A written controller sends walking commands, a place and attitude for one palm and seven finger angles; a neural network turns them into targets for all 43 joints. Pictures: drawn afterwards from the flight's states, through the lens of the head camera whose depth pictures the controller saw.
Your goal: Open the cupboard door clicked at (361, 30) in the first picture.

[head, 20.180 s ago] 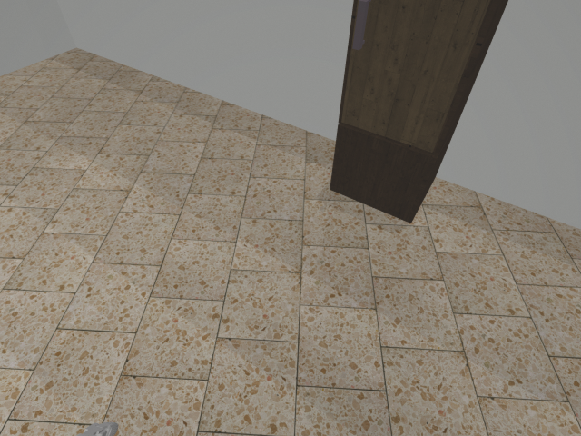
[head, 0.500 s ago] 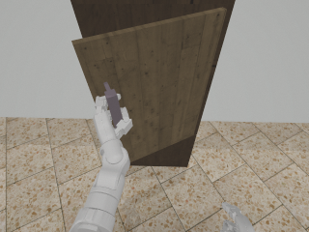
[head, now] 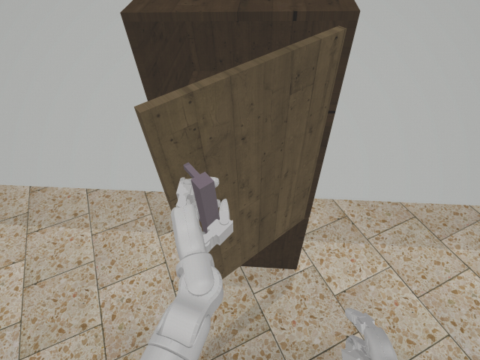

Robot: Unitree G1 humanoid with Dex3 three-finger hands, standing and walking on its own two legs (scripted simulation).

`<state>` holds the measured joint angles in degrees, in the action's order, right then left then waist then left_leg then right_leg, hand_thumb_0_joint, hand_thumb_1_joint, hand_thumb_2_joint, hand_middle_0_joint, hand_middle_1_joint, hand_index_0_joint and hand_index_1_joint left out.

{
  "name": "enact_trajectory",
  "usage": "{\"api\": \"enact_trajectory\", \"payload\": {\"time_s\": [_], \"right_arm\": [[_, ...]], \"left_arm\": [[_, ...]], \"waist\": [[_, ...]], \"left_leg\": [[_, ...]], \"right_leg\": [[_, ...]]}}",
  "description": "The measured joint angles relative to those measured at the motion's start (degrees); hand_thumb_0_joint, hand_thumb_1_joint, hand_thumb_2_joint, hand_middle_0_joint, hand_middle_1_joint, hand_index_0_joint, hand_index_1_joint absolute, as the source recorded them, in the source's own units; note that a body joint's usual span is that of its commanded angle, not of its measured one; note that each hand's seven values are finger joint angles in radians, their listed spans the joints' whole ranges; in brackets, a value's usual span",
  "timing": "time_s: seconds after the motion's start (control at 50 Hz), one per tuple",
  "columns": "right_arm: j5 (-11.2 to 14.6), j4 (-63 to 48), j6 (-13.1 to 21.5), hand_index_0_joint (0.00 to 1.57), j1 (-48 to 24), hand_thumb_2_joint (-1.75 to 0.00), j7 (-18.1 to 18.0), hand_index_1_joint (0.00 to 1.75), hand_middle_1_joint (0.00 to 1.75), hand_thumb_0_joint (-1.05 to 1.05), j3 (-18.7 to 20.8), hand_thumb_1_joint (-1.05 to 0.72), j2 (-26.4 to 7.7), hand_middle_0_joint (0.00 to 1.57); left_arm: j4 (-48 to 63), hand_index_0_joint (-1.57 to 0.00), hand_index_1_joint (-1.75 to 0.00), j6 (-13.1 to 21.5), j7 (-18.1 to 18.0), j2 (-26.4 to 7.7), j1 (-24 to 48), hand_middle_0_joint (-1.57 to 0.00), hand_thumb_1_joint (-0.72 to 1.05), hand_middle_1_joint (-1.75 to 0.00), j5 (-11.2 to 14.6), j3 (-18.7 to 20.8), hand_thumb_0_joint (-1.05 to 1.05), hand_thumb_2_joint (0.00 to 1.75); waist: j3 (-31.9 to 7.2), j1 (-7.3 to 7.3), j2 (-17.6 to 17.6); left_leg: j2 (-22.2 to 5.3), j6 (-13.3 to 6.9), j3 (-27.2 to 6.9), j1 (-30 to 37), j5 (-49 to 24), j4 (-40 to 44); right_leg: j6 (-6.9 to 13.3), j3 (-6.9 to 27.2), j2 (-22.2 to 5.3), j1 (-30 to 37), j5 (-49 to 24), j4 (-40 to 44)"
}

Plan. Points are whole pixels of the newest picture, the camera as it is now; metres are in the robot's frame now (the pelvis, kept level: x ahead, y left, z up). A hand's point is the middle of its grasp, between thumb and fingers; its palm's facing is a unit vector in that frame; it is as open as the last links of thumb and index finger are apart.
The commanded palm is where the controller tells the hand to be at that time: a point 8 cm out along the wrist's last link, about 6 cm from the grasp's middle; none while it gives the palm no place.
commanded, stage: open thumb and fingers to let go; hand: left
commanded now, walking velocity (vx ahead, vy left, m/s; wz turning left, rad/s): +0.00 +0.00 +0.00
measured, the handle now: (201, 202) +0.36 +0.09 +0.08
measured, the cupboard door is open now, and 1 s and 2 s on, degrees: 42 45 44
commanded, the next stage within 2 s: slide the hand sideways off the handle in 0.74 s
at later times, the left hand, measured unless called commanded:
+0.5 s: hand (216, 218) +0.32 +0.06 +0.09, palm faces +0.33 -0.94 -0.04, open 13.4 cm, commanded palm +0.28 +0.09 +0.08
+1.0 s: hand (219, 242) +0.28 +0.05 +0.08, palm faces -0.08 -0.99 -0.11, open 15.8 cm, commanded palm +0.27 +0.08 +0.08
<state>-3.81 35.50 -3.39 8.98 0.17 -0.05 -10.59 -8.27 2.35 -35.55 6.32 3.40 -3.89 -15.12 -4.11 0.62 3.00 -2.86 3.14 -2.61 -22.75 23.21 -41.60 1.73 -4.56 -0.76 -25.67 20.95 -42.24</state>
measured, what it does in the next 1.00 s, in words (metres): stands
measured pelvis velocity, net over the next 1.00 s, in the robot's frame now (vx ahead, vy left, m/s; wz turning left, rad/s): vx -0.03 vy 0.02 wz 0.01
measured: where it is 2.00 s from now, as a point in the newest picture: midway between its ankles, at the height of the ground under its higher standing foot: outside the picture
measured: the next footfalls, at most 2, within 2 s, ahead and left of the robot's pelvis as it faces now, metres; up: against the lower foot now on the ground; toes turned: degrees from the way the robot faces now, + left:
none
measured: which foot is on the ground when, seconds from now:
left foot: down 0.00-1.00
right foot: down 0.00-1.00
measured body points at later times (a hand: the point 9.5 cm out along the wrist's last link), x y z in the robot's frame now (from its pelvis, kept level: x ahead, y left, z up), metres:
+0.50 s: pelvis -0.02 +0.01 -0.01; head +0.00 +0.00 +0.44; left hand +0.30 +0.11 +0.09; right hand +0.15 -0.20 -0.11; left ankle -0.02 +0.16 -0.71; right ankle +0.01 -0.10 -0.71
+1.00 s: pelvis -0.03 +0.02 -0.01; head -0.01 +0.00 +0.44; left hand +0.28 +0.10 +0.09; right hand +0.14 -0.19 -0.11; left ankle -0.02 +0.16 -0.71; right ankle +0.01 -0.10 -0.71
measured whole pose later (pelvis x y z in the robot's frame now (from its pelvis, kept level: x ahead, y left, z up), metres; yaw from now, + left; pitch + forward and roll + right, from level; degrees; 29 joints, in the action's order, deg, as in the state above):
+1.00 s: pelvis -0.03 +0.02 -0.01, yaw +0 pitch +4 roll +0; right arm -1.7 33.7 0.8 12.0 -0.7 -1.2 -10.9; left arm -12.3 9.4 -12.6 -0.1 7.1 -2.4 -16.0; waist -3.1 -1.0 2.3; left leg -0.8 1.7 -2.2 -27.5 22.9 -46.2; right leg 0.5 -3.8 -2.8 -30.0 20.2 -46.2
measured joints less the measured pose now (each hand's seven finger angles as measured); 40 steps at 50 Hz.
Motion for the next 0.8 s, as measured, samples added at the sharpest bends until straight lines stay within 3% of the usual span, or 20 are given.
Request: {"api": "enact_trajectory", "payload": {"time_s": [0.18,0.48,0.64,0.8], "right_arm": [[-0.13,-0.13,0.60,0.20,-0.15,-0.90,0.01,0.30,0.30,0.01,0.17,-0.91,0.31,0.20],[-0.10,0.85,1.45,0.20,0.81,-0.90,-0.16,0.30,0.30,0.01,-0.16,-0.91,0.78,0.20],[-0.17,1.48,1.78,0.20,0.86,-0.90,0.10,0.30,0.30,0.01,-0.14,-0.91,0.91,0.20],[-0.19,1.55,2.06,0.20,0.78,-0.90,0.60,0.30,0.30,0.01,0.06,-0.91,0.92,0.20]], "left_arm": [[-2.76,-0.36,-1.30,0.86,0.62,0.82,2.71,-0.36,0.43,-1.30,-0.49,2.97,0.01,0.70],[-6.21,-0.30,-1.16,1.47,-0.60,1.35,6.17,-0.30,-0.34,-1.17,-0.82,2.48,0.00,0.37],[-7.87,-0.25,-0.89,1.63,-2.05,1.65,8.12,-0.26,-0.47,-0.90,-1.22,1.53,-0.01,0.32],[-7.27,-0.33,-0.74,0.84,-1.72,1.62,7.97,-0.37,-0.50,-0.69,-0.69,0.53,-0.01,0.31]], "waist": [[-0.89,-1.09,-0.34],[-0.45,-0.78,-0.59],[-0.29,-0.66,-0.69],[-0.51,-1.14,-0.53]], "left_leg": [[0.50,0.14,-0.06,-1.76,-0.40,-0.59],[1.03,-0.68,0.59,-3.80,-0.06,-2.85],[1.18,-1.00,0.91,-4.89,-0.02,-3.63],[1.29,-1.12,0.85,-5.42,-0.08,-4.07]], "right_leg": [[-0.05,0.02,-0.51,-1.87,-0.17,-0.98],[-0.79,0.80,-1.00,-3.73,-0.54,-2.36],[-1.08,1.16,-1.13,-4.75,-0.82,-2.75],[-1.20,1.14,-1.23,-5.11,-1.02,-2.90]]}}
